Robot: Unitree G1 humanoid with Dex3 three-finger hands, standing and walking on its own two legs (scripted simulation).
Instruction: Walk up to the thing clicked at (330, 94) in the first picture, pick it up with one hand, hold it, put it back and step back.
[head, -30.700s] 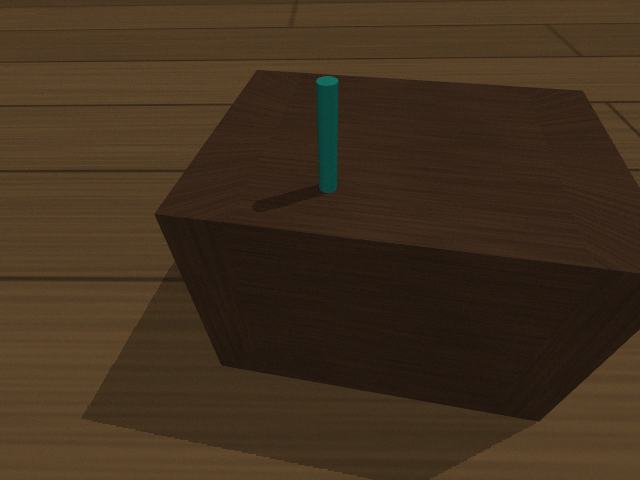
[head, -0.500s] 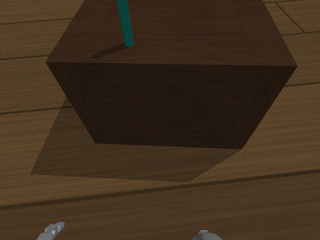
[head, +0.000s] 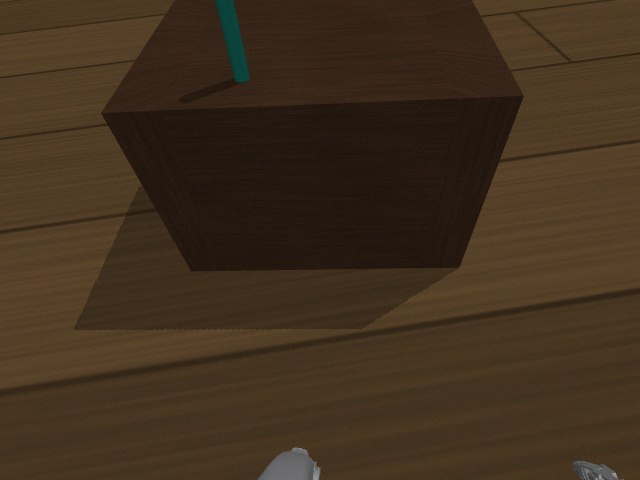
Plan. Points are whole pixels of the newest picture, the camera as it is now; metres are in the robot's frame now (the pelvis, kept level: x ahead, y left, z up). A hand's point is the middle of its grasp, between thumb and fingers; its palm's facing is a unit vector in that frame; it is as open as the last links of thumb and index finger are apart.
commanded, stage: step back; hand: left
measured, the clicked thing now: (231, 31) +1.07 +0.28 +0.06
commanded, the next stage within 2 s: stand in 1.04 s
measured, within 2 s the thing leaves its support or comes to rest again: neither
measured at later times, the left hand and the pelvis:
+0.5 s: hand out of the picture -0.01 +0.28 -0.14, palm faces +0.13 -0.92 -0.36, open 7.4 cm; pelvis -0.04 +0.01 +0.00, yaw +6 degrees
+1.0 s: hand out of the picture +0.07 +0.30 -0.14, palm faces +0.10 -0.93 -0.36, open 7.4 cm; pelvis -0.01 +0.03 +0.01, yaw +5 degrees
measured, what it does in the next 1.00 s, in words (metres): steps on the spot: left foot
